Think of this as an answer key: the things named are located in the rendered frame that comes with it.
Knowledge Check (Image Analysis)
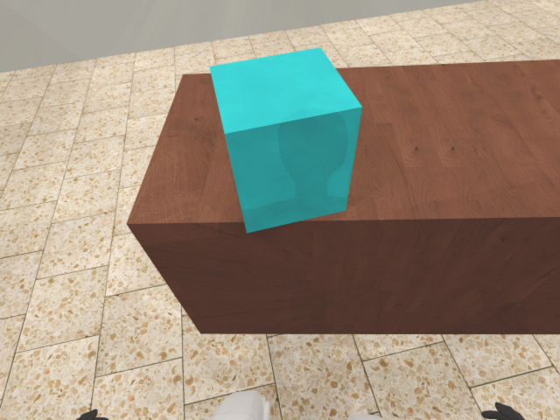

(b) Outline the carton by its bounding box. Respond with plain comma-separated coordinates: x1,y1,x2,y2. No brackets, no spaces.
210,47,362,233

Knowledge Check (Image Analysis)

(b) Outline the left robot thigh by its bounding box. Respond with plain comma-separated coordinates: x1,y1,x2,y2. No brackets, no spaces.
210,391,270,420

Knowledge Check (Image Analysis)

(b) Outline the robot right hand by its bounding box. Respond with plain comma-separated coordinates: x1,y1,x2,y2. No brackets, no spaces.
481,402,525,420

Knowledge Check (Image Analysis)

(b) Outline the pedestal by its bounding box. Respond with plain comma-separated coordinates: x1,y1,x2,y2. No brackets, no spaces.
127,59,560,334

